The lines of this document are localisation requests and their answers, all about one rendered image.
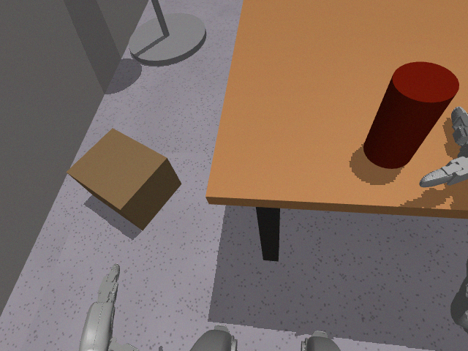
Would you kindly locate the right robot arm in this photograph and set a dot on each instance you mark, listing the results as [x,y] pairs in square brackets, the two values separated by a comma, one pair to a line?
[459,306]

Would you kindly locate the coat stand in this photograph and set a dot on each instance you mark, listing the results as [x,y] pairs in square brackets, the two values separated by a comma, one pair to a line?
[167,39]

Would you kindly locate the table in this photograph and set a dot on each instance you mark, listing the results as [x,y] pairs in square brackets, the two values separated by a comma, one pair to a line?
[306,80]

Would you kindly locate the left robot hand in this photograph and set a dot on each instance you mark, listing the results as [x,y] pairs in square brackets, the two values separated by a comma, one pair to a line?
[98,329]

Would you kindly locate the right robot hand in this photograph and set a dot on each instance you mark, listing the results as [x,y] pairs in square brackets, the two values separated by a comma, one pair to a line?
[457,169]

